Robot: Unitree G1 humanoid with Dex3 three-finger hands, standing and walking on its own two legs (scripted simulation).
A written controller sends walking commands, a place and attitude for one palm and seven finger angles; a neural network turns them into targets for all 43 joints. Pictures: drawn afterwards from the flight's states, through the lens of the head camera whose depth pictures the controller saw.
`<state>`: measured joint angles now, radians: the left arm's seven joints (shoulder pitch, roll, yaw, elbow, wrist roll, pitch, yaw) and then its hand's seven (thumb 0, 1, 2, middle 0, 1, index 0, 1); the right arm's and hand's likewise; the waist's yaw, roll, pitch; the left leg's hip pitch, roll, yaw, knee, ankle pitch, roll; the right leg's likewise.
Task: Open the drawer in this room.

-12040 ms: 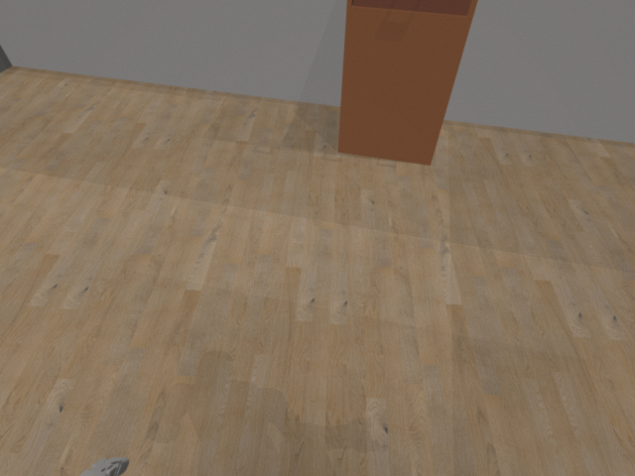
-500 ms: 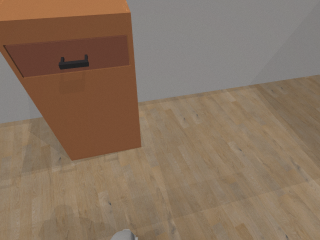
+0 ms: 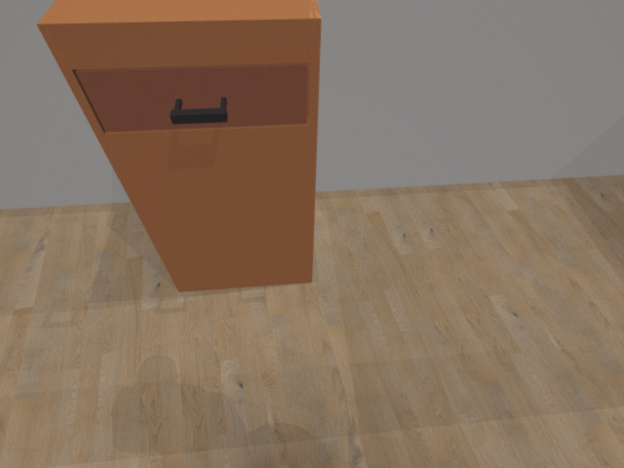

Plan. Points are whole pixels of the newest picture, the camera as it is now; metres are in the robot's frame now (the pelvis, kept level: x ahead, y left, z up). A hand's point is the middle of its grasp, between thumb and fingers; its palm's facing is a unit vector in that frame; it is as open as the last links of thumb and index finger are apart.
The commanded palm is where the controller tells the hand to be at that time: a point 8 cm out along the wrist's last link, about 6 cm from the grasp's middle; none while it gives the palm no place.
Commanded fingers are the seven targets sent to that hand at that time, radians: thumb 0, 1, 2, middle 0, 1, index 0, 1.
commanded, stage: turn to face it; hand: left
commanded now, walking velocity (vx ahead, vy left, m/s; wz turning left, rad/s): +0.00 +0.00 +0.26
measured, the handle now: (200, 109) +0.75 +0.27 +0.01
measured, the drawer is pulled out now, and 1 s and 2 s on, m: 0.00 0.00 0.00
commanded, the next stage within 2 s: take the last steps up to it in 0.04 s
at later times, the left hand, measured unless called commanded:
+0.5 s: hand out of the picture -0.09 +0.13 -0.16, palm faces +0.25 -0.95 -0.20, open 7.3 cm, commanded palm none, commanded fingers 0.00 0.90 0.90 -0.20 -0.30 -0.20 -0.30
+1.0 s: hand (197, 413) +0.22 +0.19 -0.17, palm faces +0.08 -0.98 -0.21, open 7.3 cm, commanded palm none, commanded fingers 0.00 0.90 0.90 -0.20 -0.30 -0.20 -0.30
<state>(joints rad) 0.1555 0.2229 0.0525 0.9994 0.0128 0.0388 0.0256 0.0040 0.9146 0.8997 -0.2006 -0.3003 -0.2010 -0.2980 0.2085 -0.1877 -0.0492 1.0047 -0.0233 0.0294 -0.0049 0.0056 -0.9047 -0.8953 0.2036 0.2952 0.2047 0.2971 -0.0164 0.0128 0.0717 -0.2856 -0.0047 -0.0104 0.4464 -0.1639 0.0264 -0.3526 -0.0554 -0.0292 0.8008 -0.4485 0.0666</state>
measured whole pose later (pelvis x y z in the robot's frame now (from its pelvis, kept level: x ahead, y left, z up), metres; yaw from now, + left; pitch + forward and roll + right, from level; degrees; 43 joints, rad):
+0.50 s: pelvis +0.00 -0.03 +0.01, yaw +9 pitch +0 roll +1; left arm 0.40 0.16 0.03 1.11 0.04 -0.04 0.01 0.00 0.92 0.90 -0.20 -0.30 -0.21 -0.30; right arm 0.20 -0.21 -0.06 1.05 -0.02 0.04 0.02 0.01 -0.91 -0.90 0.20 0.29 0.20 0.30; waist 0.07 0.00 0.02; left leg -0.31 0.07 0.06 0.71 -0.40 -0.02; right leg -0.14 -0.07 -0.17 0.37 -0.24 -0.01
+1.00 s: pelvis +0.14 -0.01 -0.01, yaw +6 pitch -1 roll +1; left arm 0.11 0.21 0.06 1.02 0.02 -0.01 -0.02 0.00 0.92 0.90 -0.20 -0.30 -0.20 -0.30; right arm 0.42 -0.14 -0.04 1.14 -0.03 -0.04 -0.02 0.00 -0.91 -0.90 0.20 0.29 0.20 0.30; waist -0.04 -0.01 0.09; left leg 0.07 0.06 0.17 0.37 -0.41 -0.04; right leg -0.48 -0.10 -0.12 0.66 -0.20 0.00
